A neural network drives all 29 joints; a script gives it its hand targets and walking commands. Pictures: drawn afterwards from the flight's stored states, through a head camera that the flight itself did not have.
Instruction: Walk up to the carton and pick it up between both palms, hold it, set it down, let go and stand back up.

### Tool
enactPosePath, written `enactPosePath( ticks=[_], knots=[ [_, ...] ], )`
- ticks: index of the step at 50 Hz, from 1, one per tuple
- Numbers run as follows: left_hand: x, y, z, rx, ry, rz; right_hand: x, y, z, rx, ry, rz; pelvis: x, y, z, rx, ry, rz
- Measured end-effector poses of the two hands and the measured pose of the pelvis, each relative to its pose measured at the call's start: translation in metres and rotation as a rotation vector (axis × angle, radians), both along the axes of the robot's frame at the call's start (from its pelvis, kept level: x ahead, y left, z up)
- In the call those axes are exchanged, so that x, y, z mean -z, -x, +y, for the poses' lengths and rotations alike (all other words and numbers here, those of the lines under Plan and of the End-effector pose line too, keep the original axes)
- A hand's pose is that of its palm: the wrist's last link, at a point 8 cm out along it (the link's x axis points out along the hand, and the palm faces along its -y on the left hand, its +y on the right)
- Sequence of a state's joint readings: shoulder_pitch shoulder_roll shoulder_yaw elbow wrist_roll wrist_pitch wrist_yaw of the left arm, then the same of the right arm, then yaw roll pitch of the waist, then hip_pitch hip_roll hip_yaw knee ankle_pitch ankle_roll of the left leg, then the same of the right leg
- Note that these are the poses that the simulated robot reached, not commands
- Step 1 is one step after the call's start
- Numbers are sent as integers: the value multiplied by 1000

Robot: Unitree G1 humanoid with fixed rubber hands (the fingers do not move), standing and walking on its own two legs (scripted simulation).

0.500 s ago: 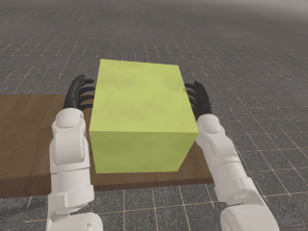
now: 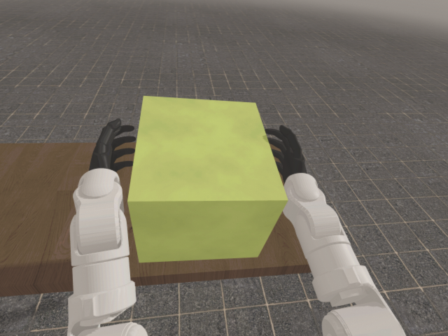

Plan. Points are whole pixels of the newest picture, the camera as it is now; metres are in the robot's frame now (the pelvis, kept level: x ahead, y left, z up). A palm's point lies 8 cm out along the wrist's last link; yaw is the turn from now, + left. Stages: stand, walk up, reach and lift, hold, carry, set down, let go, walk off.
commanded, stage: hold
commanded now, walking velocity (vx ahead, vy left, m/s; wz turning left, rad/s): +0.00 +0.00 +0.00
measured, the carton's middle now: (201, 177) +0.38 +0.02 +0.13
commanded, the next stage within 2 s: set down in 0.04 s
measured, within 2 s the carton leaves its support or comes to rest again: neither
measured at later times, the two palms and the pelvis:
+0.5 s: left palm (110, 173) +0.35 +0.17 +0.17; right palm (288, 175) +0.36 -0.14 +0.15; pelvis +0.00 +0.00 +0.00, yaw +0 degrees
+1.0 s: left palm (126, 177) +0.38 +0.15 +0.14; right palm (287, 176) +0.39 -0.16 +0.12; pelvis +0.03 -0.01 +0.00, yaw +0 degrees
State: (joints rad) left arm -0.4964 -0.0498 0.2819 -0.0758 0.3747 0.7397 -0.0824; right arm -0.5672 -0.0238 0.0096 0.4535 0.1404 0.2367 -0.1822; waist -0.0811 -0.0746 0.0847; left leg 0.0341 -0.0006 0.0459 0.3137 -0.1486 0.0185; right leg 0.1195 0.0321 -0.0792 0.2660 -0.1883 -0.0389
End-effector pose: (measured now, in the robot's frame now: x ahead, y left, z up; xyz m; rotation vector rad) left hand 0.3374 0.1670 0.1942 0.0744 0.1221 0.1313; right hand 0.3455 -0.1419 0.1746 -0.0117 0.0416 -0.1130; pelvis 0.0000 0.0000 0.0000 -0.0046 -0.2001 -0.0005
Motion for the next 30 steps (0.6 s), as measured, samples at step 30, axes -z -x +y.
enactPosePath(
  ticks=[30],
  knots=[
    [31,-21,-9,5,-16,-55,32,-19,-8,8,34,-70,-1,-9,-6,4,-9,33]
  ],
)
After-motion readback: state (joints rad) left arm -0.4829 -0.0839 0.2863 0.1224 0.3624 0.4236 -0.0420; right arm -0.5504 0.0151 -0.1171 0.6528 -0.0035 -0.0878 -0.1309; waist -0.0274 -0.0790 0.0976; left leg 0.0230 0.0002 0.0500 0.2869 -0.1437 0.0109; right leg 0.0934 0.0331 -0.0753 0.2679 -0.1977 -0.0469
